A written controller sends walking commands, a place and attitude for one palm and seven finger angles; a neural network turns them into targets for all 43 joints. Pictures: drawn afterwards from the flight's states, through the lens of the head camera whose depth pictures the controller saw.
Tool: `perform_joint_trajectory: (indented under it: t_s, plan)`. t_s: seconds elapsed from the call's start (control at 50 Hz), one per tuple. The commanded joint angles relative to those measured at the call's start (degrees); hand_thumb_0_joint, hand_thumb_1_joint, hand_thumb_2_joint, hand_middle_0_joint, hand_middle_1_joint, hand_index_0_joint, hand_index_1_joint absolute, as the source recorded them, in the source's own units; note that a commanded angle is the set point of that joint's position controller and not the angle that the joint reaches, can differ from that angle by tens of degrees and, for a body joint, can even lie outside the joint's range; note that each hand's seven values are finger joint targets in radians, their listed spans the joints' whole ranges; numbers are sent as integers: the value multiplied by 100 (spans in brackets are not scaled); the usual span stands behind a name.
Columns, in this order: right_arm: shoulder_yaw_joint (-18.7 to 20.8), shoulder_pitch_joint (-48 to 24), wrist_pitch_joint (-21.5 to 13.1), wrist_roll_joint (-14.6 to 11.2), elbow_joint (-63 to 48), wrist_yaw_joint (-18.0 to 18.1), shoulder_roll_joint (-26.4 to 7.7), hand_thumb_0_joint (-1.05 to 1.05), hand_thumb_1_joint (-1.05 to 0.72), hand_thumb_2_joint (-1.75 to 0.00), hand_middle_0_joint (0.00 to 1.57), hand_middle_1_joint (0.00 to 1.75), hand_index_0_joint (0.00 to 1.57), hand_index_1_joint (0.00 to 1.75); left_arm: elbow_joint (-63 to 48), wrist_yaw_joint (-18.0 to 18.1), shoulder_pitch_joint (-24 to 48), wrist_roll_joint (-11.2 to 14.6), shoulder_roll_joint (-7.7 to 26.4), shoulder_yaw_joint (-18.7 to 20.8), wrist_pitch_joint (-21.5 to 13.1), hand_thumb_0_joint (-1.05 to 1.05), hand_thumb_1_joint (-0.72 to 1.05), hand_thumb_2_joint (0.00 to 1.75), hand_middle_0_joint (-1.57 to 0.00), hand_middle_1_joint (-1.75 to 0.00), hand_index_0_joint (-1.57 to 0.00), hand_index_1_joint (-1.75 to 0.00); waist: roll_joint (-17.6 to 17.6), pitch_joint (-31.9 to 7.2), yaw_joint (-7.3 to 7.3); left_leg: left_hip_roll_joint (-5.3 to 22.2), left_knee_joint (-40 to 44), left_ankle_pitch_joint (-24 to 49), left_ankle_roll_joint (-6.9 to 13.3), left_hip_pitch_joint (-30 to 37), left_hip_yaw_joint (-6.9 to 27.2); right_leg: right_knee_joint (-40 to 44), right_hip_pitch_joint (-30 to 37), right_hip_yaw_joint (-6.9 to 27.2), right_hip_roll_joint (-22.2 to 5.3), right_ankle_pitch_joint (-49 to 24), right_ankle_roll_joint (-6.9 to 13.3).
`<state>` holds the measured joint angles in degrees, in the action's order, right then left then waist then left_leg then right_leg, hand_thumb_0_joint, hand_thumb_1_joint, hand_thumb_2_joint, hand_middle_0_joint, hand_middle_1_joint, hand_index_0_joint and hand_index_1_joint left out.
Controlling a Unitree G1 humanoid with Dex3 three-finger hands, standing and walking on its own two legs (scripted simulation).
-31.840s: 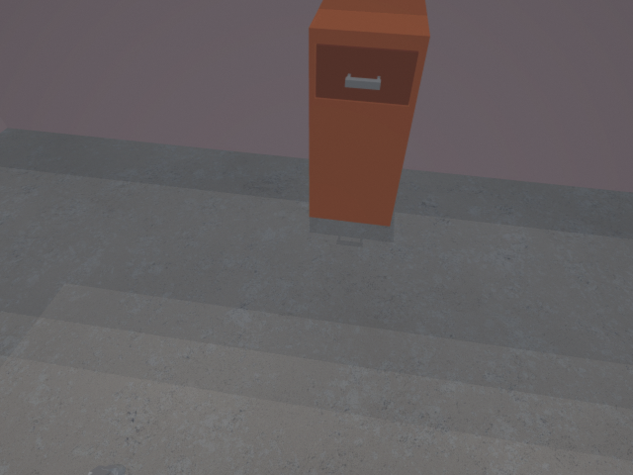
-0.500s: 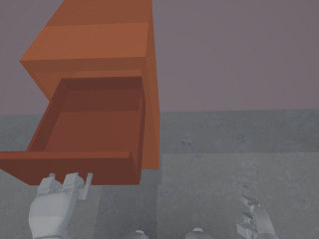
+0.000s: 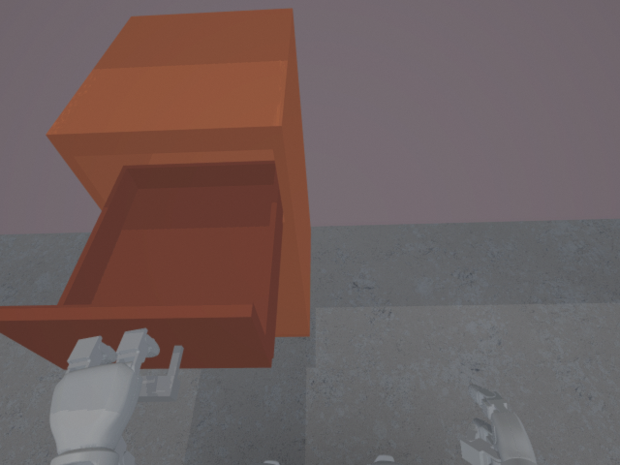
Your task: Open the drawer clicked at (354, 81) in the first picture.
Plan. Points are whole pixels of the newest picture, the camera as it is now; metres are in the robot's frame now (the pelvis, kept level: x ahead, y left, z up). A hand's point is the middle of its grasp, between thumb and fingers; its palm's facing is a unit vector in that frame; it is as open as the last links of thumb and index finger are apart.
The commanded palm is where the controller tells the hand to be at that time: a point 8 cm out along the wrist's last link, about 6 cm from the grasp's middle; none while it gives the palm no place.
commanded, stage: lift the hand off the handle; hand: left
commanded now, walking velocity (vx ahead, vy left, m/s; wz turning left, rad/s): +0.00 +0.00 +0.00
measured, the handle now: (136, 371) +0.23 +0.26 -0.02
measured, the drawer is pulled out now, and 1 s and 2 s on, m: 0.30 0.30 0.30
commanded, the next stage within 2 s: draw the hand back to the body in 1.88 s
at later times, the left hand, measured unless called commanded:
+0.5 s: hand (111, 397) +0.19 +0.26 +0.02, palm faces -0.01 -0.06 -1.00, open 13.6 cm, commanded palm +0.17 +0.26 +0.08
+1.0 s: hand (90, 387) +0.19 +0.26 +0.06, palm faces +0.03 -0.08 -1.00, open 13.7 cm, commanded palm +0.16 +0.26 +0.12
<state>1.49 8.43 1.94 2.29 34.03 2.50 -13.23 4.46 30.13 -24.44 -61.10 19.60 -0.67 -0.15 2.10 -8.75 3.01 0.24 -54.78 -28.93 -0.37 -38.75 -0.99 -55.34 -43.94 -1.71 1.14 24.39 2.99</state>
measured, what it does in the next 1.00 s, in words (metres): stands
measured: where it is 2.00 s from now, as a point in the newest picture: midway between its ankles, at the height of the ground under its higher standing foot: outside the picture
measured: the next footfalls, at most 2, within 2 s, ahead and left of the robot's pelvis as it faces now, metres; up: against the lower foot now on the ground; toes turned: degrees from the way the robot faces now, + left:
none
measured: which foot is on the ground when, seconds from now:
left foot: down 0.00-1.00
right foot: down 0.00-1.00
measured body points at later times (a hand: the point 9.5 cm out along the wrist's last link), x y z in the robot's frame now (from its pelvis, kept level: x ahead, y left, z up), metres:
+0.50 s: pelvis +0.01 +0.01 +0.02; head +0.04 -0.02 +0.47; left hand +0.18 +0.26 +0.07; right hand +0.22 -0.21 -0.08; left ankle -0.02 +0.13 -0.68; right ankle +0.03 -0.09 -0.68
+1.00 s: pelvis +0.02 +0.02 +0.03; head +0.03 -0.02 +0.48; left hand +0.18 +0.26 +0.11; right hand +0.22 -0.20 -0.07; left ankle -0.02 +0.13 -0.68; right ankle +0.03 -0.09 -0.68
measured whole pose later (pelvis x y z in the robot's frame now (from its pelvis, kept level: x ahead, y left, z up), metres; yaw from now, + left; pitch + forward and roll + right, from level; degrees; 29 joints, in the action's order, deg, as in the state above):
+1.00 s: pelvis +0.02 +0.02 +0.03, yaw -1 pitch +7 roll +0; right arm 1.3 8.7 1.8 1.9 33.1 0.2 -13.0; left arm -9.6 21.5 -31.0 -58.2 21.5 -0.1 -0.9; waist 3.4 -6.4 5.2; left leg -0.2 -43.0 -25.4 0.7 -24.5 -1.7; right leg -43.7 -29.7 -0.6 1.1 20.9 1.7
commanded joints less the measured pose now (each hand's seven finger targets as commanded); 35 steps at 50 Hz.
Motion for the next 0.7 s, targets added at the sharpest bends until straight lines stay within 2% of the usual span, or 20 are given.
perform_joint_trajectory:
  t_s: [0.0,0.02,0.08,0.14,0.2,0.22,0.26,0.28,0.3,0.32,0.36,0.38,0.42,0.44,0.48,0.52,0.56,0.58,0.64,0.68]
  plan:
    - [164,-581,-255,-16,-907,35,-599,0,-90,-90,20,30,20,30,-1153,167,401,46,984,609,23,0,-50,30,-30,-120,-30,-120,-225,-886,-25,-270,775,1173,211,374,13,1169,1202,368,6,-1215,-84]
    - [186,-567,-275,-24,-920,35,-572,0,-90,-90,20,30,20,30,-1159,154,218,53,1004,664,8,0,-50,30,-30,-120,-30,-120,-160,-922,29,-266,819,1186,202,438,15,1173,1277,347,11,-1206,-71]
    - [186,-569,-284,-25,-947,-2,-569,0,-90,-90,20,30,20,30,-1372,106,34,83,949,597,-53,0,-50,30,-30,-120,-30,-120,-28,-933,44,-258,889,1409,197,644,16,1182,1331,311,25,-1439,-46]
    - [173,-582,-265,-15,-970,-41,-563,0,-90,-90,20,30,20,30,-1358,82,-154,73,909,592,-46,0,-50,30,-30,-120,-30,-120,-191,-823,42,-231,955,1523,184,684,51,1208,1332,244,51,-1488,-46]
    - [168,-579,-266,-4,-1003,-97,-560,0,-90,-90,20,30,20,30,-1514,66,-113,21,821,465,-35,0,-50,30,-30,-120,-30,-120,-36,-789,67,-217,1031,1581,173,824,60,1210,1282,189,55,-1415,-38]
    - [173,-572,-269,-4,-996,-106,-560,0,-90,-90,20,30,20,30,-1558,44,-48,34,759,380,-11,0,-50,30,-30,-120,-30,-120,-109,-753,24,-207,1038,1611,183,877,68,1231,1284,174,60,-1477,-41]
    - [164,-587,-264,-6,-1030,-102,-554,0,-90,-90,20,30,20,30,-1678,28,-122,57,941,576,3,0,-50,30,-30,-120,-30,-120,-134,-844,100,-214,1080,1630,181,911,56,1263,1438,225,51,-1529,-50]
    - [161,-593,-256,-29,-1010,-94,-532,0,-90,-90,20,30,20,30,-1563,9,-212,39,910,571,32,0,-50,30,-30,-120,-30,-120,-134,-687,97,-219,1112,1593,174,903,54,1296,1413,218,69,-1486,-41]
    - [143,-597,-244,-9,-1027,-98,-554,0,-90,-90,20,30,20,30,-1689,-14,4,43,886,499,34,0,-50,30,-30,-120,-30,-120,-233,-715,55,-222,1120,1552,186,898,63,1328,1425,231,51,-1473,-60]
    - [156,-603,-251,-25,-1010,-87,-536,0,-90,-90,20,30,20,30,-1667,-25,16,28,951,595,27,0,-50,30,-30,-120,-30,-120,-265,-657,74,-217,1151,1568,184,918,67,1345,1440,232,62,-1472,-49]
    - [126,-628,-255,-23,-1042,-99,-524,0,-90,-90,20,30,20,30,-1786,-74,-36,53,911,513,59,0,-50,30,-30,-120,-30,-120,-39,-686,106,-220,1215,1598,177,1021,56,1386,1523,241,41,-1465,-46]
    - [138,-618,-252,-37,-1004,-79,-522,0,-90,-90,20,30,20,30,-1745,-92,42,59,1001,617,52,0,-50,30,-30,-120,-30,-120,-134,-674,101,-215,1218,1633,180,1049,63,1408,1554,257,58,-1518,-42]
    - [128,-632,-260,-25,-996,-75,-512,0,-90,-90,20,30,20,30,-1800,-137,158,64,922,526,52,0,-50,30,-30,-120,-30,-120,-127,-637,75,-212,1269,1645,182,1108,72,1450,1565,241,56,-1519,-48]
    - [125,-623,-263,-24,-1005,-68,-531,0,-90,-90,20,30,20,30,-1852,-165,163,103,996,590,47,0,-50,30,-30,-120,-30,-120,-150,-653,73,-207,1300,1685,174,1122,79,1488,1643,264,50,-1567,-49]
    - [129,-623,-285,-31,-997,-67,-507,0,-90,-90,20,30,20,30,-1914,-200,-20,137,1054,684,0,0,-50,30,-30,-120,-30,-120,-70,-717,142,-214,1323,1787,179,1209,63,1494,1760,280,43,-1720,-42]
    - [110,-666,-274,-43,-979,-67,-501,0,-90,-90,20,30,20,30,-1908,-239,-34,153,1075,712,-18,0,-50,30,-30,-120,-30,-120,-132,-597,139,-223,1368,1771,176,1174,77,1550,1789,312,43,-1733,-46]
    - [112,-655,-278,-29,-978,-74,-502,0,-90,-90,20,30,20,30,-2017,-262,-3,158,1143,797,-50,0,-50,30,-30,-120,-30,-120,-110,-653,141,-213,1397,1863,171,1247,69,1571,1851,330,32,-1840,-48]
    - [116,-666,-278,-37,-973,-77,-502,0,-90,-90,20,30,20,30,-1982,-286,-53,182,1062,709,-45,0,-50,30,-30,-120,-30,-120,-71,-594,136,-213,1418,1825,171,1254,71,1587,1848,299,29,-1790,-52]
    - [135,-659,-292,-43,-974,-84,-503,0,-90,-90,20,30,20,30,-2067,-327,-234,248,1171,863,-78,0,-50,30,-30,-120,-30,-120,-97,-694,165,-202,1474,1964,159,1346,72,1650,2009,352,27,-1970,-50]
    - [136,-672,-286,-53,-966,-107,-507,0,-90,-90,20,30,20,30,-2147,-376,-175,282,1063,738,-94,0,-50,30,-30,-120,-30,-120,5,-540,131,-188,1512,1920,167,1383,71,1676,1921,284,21,-1858,-51]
